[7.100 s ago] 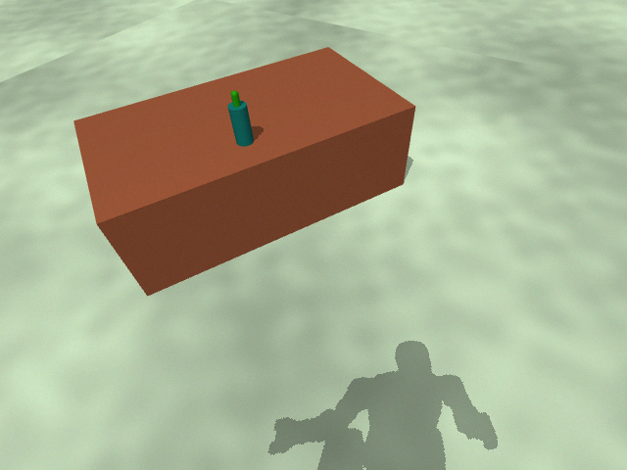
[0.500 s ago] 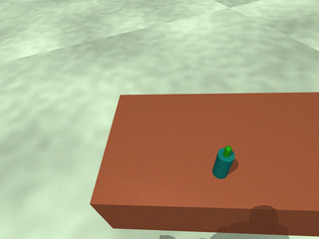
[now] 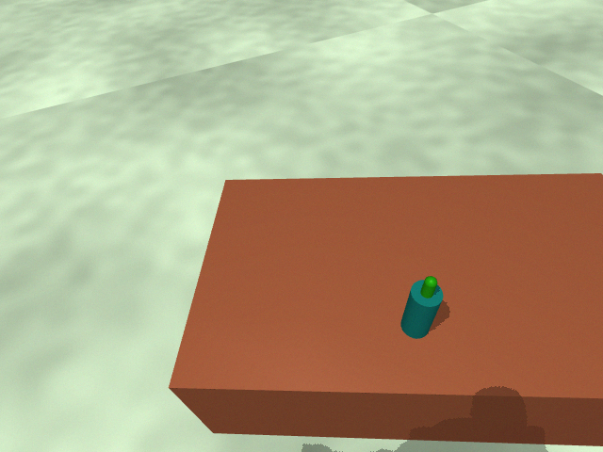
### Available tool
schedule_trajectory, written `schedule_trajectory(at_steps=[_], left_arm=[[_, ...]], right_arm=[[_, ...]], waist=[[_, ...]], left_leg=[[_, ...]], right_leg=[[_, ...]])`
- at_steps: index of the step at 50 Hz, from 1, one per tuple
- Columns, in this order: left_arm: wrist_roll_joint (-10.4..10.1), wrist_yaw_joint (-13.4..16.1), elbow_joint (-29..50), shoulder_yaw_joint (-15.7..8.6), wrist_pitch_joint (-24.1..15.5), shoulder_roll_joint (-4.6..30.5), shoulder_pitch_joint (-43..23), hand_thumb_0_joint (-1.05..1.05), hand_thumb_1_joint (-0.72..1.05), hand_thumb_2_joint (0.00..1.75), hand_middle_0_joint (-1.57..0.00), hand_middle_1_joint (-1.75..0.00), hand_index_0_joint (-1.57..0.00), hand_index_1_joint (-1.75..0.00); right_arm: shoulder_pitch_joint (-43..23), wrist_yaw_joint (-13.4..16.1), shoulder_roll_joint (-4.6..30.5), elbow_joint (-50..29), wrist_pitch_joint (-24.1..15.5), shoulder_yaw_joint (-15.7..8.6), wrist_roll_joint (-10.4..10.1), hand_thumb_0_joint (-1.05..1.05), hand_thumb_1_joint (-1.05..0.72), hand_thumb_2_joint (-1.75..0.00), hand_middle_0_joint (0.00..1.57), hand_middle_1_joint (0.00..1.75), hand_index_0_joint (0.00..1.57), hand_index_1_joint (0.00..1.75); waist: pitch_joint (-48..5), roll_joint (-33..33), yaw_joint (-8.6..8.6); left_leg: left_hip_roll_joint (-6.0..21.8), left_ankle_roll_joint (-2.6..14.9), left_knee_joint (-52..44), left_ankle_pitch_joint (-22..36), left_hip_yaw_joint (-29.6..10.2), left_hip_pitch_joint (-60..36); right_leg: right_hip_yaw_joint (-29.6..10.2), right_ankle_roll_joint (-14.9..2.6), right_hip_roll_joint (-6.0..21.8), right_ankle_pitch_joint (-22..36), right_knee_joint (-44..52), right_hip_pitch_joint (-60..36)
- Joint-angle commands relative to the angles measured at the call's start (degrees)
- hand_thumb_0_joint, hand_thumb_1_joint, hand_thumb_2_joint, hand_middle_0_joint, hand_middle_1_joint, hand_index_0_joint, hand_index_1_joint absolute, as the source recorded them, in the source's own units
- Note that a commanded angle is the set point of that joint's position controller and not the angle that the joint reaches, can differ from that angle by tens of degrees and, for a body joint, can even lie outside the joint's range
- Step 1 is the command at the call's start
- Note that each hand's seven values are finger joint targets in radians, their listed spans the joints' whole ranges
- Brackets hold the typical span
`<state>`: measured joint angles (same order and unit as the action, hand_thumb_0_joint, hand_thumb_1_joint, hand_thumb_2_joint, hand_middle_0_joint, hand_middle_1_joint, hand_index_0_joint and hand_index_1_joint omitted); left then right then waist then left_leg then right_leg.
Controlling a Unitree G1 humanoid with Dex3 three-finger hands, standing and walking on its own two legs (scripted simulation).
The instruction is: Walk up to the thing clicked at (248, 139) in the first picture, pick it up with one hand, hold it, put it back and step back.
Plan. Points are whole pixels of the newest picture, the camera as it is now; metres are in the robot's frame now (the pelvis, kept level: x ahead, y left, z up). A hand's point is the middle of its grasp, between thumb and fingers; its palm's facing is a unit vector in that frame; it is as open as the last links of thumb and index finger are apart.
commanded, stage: go down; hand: right
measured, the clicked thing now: (422, 304) +0.47 -0.21 -0.26
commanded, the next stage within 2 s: none
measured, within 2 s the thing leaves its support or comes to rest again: neither
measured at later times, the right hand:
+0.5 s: hand out of the picture +0.13 -0.26 -0.15, palm faces +0.05 +0.94 -0.33, open 16.0 cm
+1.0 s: hand out of the picture +0.16 -0.28 -0.14, palm faces +0.08 +0.95 -0.31, open 17.7 cm
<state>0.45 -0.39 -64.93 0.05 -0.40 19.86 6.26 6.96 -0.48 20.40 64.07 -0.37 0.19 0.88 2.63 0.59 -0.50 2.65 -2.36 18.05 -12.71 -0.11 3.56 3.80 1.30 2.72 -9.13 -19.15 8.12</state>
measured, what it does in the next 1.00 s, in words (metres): stands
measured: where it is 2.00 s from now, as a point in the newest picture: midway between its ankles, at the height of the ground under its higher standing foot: outside the picture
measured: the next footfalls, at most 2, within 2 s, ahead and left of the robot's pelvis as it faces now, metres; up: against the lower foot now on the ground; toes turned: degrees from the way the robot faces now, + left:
none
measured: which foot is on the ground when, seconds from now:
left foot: down 0.00-1.00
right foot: down 0.00-1.00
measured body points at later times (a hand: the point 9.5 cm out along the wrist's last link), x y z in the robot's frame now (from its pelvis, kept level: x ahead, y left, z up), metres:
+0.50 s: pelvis -0.01 +0.01 -0.03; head +0.04 +0.01 +0.42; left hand +0.15 +0.29 -0.12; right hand +0.12 -0.31 -0.12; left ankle -0.03 +0.14 -0.75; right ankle +0.01 -0.13 -0.75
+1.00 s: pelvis +0.01 +0.01 -0.05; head +0.06 +0.01 +0.40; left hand +0.18 +0.28 -0.11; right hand +0.15 -0.32 -0.11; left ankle -0.03 +0.14 -0.75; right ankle +0.01 -0.13 -0.75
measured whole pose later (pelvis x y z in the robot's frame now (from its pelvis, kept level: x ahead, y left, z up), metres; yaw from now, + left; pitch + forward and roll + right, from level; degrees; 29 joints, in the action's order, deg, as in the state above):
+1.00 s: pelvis +0.01 +0.01 -0.05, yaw -3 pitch +10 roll +1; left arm -1.3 5.7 -26.0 -3.4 -5.4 15.3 18.3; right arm 14.1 -9.7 23.3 24.0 18.9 -12.4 0.6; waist -5.3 -0.5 -1.0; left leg 2.4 -1.5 46.0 -27.6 2.5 28.3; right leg -0.4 2.1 3.5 -22.6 -47.2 34.6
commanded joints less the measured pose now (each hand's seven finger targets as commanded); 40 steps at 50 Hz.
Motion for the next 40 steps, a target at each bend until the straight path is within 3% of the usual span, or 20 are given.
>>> schedule_trajectory(at_steps=[1, 2, 3, 5, 6, 8, 9, 10, 11, 13, 15, 18, 19, 21, 29, 31, 33, 34, 36, 40], left_arm=[[-4.69, 1.10, 23.51, -2.57, -7.64, 3.99, -22.40, 0.00, 0.74, 0.74, -0.04, -0.14, -0.04, -0.14], [-4.89, 1.76, 25.43, -2.50, -8.80, 6.87, -19.43, 0.00, 0.66, 0.66, -0.02, -0.06, -0.02, -0.06], [-5.10, 2.35, 20.02, -3.42, -8.32, 8.69, -13.43, 0.00, 0.58, 0.58, -0.02, -0.04, -0.02, -0.04], [-4.59, 3.34, 19.08, -9.40, -7.08, 15.28, -11.12, 0.00, 0.42, 0.42, -0.02, -0.04, -0.03, -0.04], [-4.18, 3.65, 17.99, -9.81, -7.16, 13.93, -8.40, 0.00, 0.34, 0.34, -0.02, -0.05, -0.03, -0.04], [-2.35, 3.26, 20.53, -9.62, -6.98, 10.15, -4.40, 0.00, 0.25, 0.21, -0.02, -0.04, -0.03, -0.03], [-1.84, 3.05, 20.39, -10.34, -6.63, 9.42, 1.33, 0.00, 0.17, 0.18, -0.03, -0.05, -0.04, -0.04], [-1.70, 2.88, 19.93, -10.19, -6.19, 8.33, 5.71, 0.00, 0.11, 0.16, -0.03, -0.05, -0.04, -0.04], [-1.60, 2.59, 17.92, -9.65, -5.90, 7.71, 6.88, 0.00, 0.07, 0.14, -0.03, -0.05, -0.05, -0.03], [-1.72, 2.26, 22.27, -11.26, -5.78, 9.78, 5.10, 0.00, -0.06, 0.11, -0.04, -0.05, -0.06, -0.04], [-2.06, 1.65, 26.52, -9.45, -5.30, 7.47, 3.04, 0.00, -0.13, 0.10, -0.05, -0.05, -0.06, -0.04], [-1.77, 2.07, 28.31, -9.70, -6.19, 7.31, -2.15, 0.00, -0.34, 0.07, -0.06, -0.06, -0.06, -0.05], [-1.61, 2.20, 30.76, -9.31, -6.88, 6.58, -3.71, 0.00, -0.42, 0.06, -0.06, -0.06, -0.07, -0.06], [-1.37, 2.79, 33.94, -9.58, -7.97, 7.04, -3.27, 0.00, -0.51, 0.04, -0.07, -0.06, -0.07, -0.06], [-0.82, 4.96, 37.42, -9.71, -9.25, 6.86, 4.71, 0.00, -0.54, 0.05, -0.06, -0.05, -0.06, -0.06], [-0.85, 5.41, 38.57, -8.58, -8.96, 6.03, 4.45, 0.00, -0.54, 0.05, -0.06, -0.05, -0.06, -0.06], [-0.87, 5.88, 40.00, -9.51, -8.79, 7.06, 5.60, 0.00, -0.55, 0.05, -0.06, -0.05, -0.05, -0.06], [-0.92, 5.82, 37.83, -7.91, -8.54, 4.68, 8.34, 0.00, -0.55, 0.05, -0.06, -0.05, -0.05, -0.06], [-1.12, 6.18, 42.44, -8.76, -8.65, 6.38, 6.00, 0.00, -0.55, 0.05, -0.06, -0.05, -0.05, -0.06], [-1.41, 6.22, 42.45, -7.25, -8.14, 4.22, 10.25, 0.00, -0.55, 0.05, -0.06, -0.05, -0.05, -0.06]], right_arm=[[-21.32, 1.50, 1.53, -23.19, -5.28, -0.79, -4.25, 0.00, -0.74, -0.74, 0.04, 0.14, 0.04, 0.14], [-19.59, 1.95, 6.74, -27.02, -5.47, -2.52, -3.88, 0.00, -0.66, -0.66, 0.02, 0.07, 0.02, 0.07], [-14.68, 2.18, 9.20, -20.09, -3.61, -3.13, -3.61, 0.00, -0.58, -0.58, 0.03, 0.07, 0.03, 0.07], [-8.89, 2.55, 11.56, -9.81, 1.15, -6.75, -2.67, 0.00, -0.42, -0.42, 0.02, 0.07, 0.03, 0.07], [-11.55, 2.42, 12.48, -10.86, 2.16, -7.44, -1.77, 0.00, -0.34, -0.34, 0.03, 0.06, 0.03, 0.06], [-14.19, 1.12, 13.83, -11.93, 4.27, -9.83, 0.33, 0.00, -0.22, -0.21, 0.05, 0.05, 0.04, 0.05], [-6.01, 0.26, 13.90, -11.46, 5.91, -11.42, 0.96, 0.00, -0.17, -0.19, 0.05, 0.05, 0.04, 0.05], [-1.58, -0.80, 12.65, -13.70, 7.48, -10.84, 0.92, 0.00, -0.12, -0.17, 0.06, 0.05, 0.05, 0.05], [-3.09, -1.74, 12.85, -15.52, 8.98, -10.65, 1.06, 0.00, -0.08, -0.15, 0.06, 0.05, 0.05, 0.05], [-1.31, -3.31, 12.89, -19.63, 12.71, -10.58, 1.30, 0.00, 0.05, -0.13, 0.05, 0.05, 0.04, 0.05], [-5.49, -4.15, 12.76, -26.60, 14.81, -10.13, 1.58, 0.00, 0.12, -0.11, 0.05, 0.05, 0.04, 0.05], [-7.27, -4.31, 11.92, -27.99, 15.16, -9.85, 1.51, 0.00, 0.33, -0.09, 0.03, 0.06, 0.04, 0.06], [-9.33, -4.42, 10.95, -31.10, 14.62, -9.60, 1.42, 0.00, 0.41, -0.08, 0.02, 0.06, 0.03, 0.06], [-6.90, -4.32, 13.19, -32.54, 13.64, -11.95, 1.20, 0.00, 0.51, -0.08, 0.01, 0.07, 0.03, 0.07], [-0.55, -5.13, 15.40, -36.92, 13.08, -15.41, 0.71, 0.00, 0.57, -0.06, 0.01, 0.06, 0.03, 0.06], [0.80, -5.62, 15.31, -37.92, 13.68, -15.34, 0.64, 0.00, 0.58, -0.05, 0.02, 0.06, 0.03, 0.06], [0.97, -6.05, 16.02, -38.66, 14.30, -15.93, 0.52, 0.00, 0.57, -0.04, 0.02, 0.06, 0.03, 0.06], [1.19, -6.35, 15.23, -40.08, 14.71, -15.49, 0.53, 0.00, 0.59, -0.04, 0.02, 0.06, 0.03, 0.06], [1.78, -6.92, 15.83, -40.90, 15.32, -16.13, 0.27, 0.00, 0.61, -0.04, 0.01, 0.06, 0.03, 0.06], [2.91, -7.90, 15.57, -43.80, 16.39, -16.31, -0.06, 0.00, 0.61, -0.05, 0.01, 0.06, 0.02, 0.06]], waist=[[-4.01, -5.43, -0.47], [-5.75, -4.37, 1.46], [-2.97, -3.25, 0.81], [-6.69, 0.00, 0.03], [-10.71, 0.26, -0.64], [-16.25, 0.87, 0.29], [-17.98, 1.29, 0.75], [-18.02, -0.83, 0.52], [-14.88, -2.20, 0.00], [-15.08, -3.30, -0.10], [-14.46, -2.85, -0.59], [-10.29, -2.01, -0.49], [-11.62, -3.15, -0.70], [-14.42, -1.22, -0.36], [-19.05, -1.91, -0.21], [-16.42, -2.72, 0.25], [-16.19, -2.35, -0.31], [-15.56, -4.12, -0.18], [-14.84, -2.06, -0.30], [-15.73, -2.43, -0.46]], left_leg=[[-2.43, 1.97, 3.56, 7.08, 2.24, 10.42], [-2.88, 2.19, 3.49, 4.53, 2.54, 8.12], [-2.49, 2.00, 3.30, 1.91, 2.45, 10.08], [-2.99, 1.91, 6.94, 2.68, 3.12, 13.95], [-2.85, 1.90, 8.00, 3.65, 3.22, 14.19], [-2.70, 2.10, 10.03, 6.27, 3.12, 14.10], [-2.81, 1.99, 10.63, 8.69, 3.42, 12.90], [-2.81, 1.99, 10.61, 10.55, 3.38, 12.79], [-3.00, 2.03, 9.80, 9.98, 3.61, 14.06], [-3.41, 2.53, 9.20, 8.45, 3.77, 15.03], [-3.44, 2.59, 9.58, 6.79, 3.95, 16.18], [-3.07, 2.55, 10.45, 0.77, 3.64, 20.29], [-2.91, 2.61, 11.53, 0.92, 3.29, 20.56], [-2.55, 2.31, 12.62, 0.95, 3.04, 19.96], [-2.40, 1.65, 17.41, 7.61, 3.33, 20.28], [-2.34, 1.80, 17.49, 6.44, 3.25, 21.49], [-2.52, 1.86, 17.85, 5.43, 3.43, 22.36], [-2.37, 1.87, 18.02, 5.36, 3.27, 23.17], [-2.40, 1.76, 17.93, 3.25, 3.22, 23.74], [-2.22, 1.45, 19.64, 7.38, 3.26, 24.18]], right_leg=[[-0.45, -1.53, -1.46, 4.48, -2.79, 2.87], [-1.13, -1.30, -1.06, 2.37, -2.59, 2.29], [-1.18, -1.55, -1.46, 0.10, -3.28, 3.45], [-1.27, -1.56, -1.60, 1.31, -6.78, 5.74], [-1.54, -1.55, -1.52, 2.70, -8.49, 4.92], [-1.83, -1.59, -1.68, 5.52, -11.20, 5.76], [-1.58, -1.59, -2.01, 7.74, -11.53, 4.55], [-1.12, -1.61, -2.44, 9.22, -11.66, 4.25], [-0.87, -1.59, -2.62, 8.34, -10.73, 4.29], [-1.06, -1.57, -2.47, 6.83, -10.02, 3.88], [-1.48, -1.84, -2.32, 4.76, -10.37, 5.65], [-2.01, -2.16, -2.20, -1.16, -11.52, 10.19], [-2.22, -2.05, -2.06, -1.07, -12.43, 10.05], [-2.48, -2.11, -2.17, -0.86, -14.26, 10.39], [-2.89, -1.95, -1.98, 6.13, -19.10, 10.10], [-2.55, -1.78, -2.16, 5.04, -19.21, 11.73], [-2.65, -1.85, -2.02, 3.91, -19.43, 12.42], [-2.28, -1.80, -2.18, 3.65, -19.75, 12.62], [-2.32, -1.88, -2.13, 1.44, -20.02, 13.78], [-2.30, -1.92, -2.10, 5.35, -22.29, 13.80]])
